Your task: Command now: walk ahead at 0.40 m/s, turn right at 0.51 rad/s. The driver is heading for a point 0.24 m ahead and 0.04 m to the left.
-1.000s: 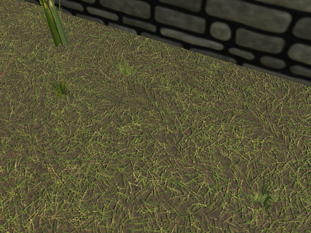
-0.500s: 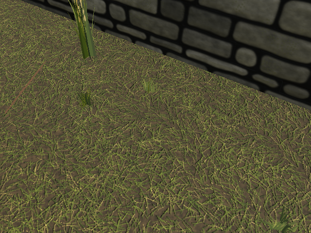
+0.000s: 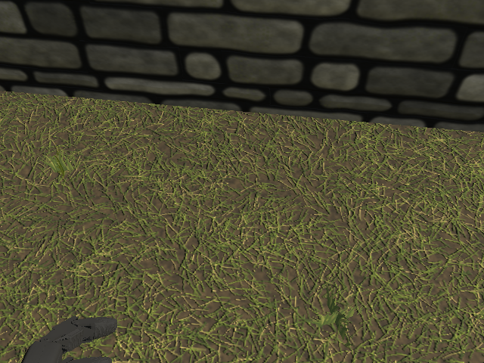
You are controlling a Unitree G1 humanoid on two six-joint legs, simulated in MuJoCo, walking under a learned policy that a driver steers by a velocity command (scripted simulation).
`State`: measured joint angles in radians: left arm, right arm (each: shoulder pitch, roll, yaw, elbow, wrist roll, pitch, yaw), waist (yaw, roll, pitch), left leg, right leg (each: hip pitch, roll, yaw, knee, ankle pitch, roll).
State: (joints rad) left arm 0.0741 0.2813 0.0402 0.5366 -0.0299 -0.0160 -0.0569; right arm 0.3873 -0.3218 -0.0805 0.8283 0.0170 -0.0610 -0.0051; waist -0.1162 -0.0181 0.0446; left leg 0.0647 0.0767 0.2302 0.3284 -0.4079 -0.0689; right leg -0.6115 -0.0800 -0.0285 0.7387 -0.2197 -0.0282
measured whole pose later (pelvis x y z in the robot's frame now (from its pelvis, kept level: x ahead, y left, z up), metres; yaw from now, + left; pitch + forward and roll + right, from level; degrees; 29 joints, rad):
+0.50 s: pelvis +0.16 -0.05 +0.01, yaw -7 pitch +1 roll -2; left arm 0.19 0.25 0.03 0.74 0.01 -0.02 -0.01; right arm 0.14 -0.26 -0.03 0.78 -0.01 -0.01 -0.02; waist 0.01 0.05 0.01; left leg -0.40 0.08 -0.06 0.58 -0.16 -0.05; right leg -0.20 0.11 -0.01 0.40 -0.22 -0.09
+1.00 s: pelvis +0.20 -0.03 +0.01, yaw -7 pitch -2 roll +0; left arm 0.21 0.25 0.03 0.88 0.01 0.01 0.02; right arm 0.12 -0.24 -0.04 0.93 0.00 0.00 -0.03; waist 0.00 0.00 0.04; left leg -0.23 0.01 -0.02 0.49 -0.22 -0.02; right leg -0.12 0.05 0.01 0.47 -0.33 -0.04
